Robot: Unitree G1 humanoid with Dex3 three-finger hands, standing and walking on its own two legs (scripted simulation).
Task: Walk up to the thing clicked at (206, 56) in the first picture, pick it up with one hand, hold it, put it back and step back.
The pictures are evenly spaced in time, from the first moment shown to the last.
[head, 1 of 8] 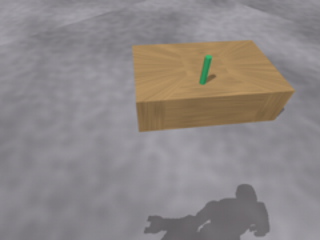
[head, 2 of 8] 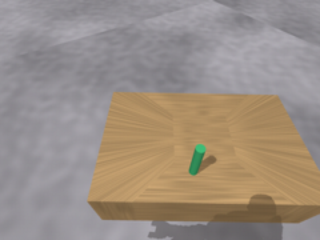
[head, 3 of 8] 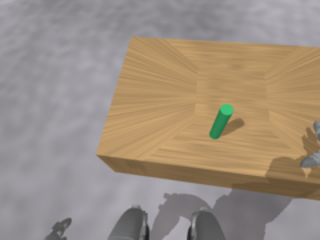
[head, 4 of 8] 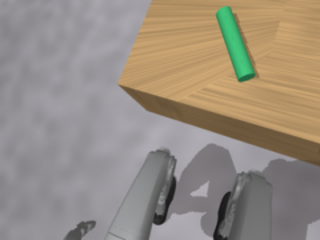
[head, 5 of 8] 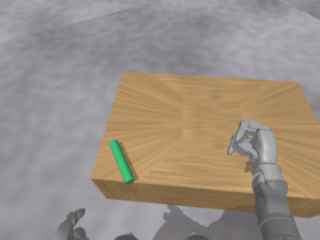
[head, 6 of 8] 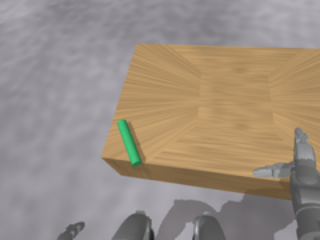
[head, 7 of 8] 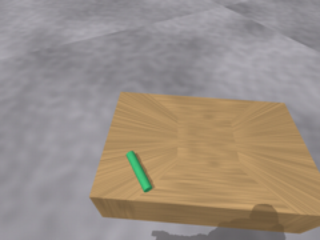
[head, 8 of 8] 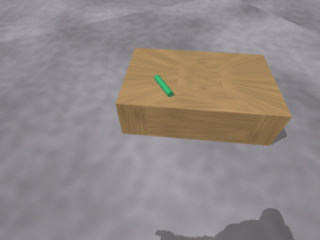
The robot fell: no
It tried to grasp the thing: yes
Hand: right
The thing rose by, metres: 0.00
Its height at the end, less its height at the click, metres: -0.09
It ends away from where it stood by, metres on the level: 0.20
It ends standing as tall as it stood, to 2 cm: no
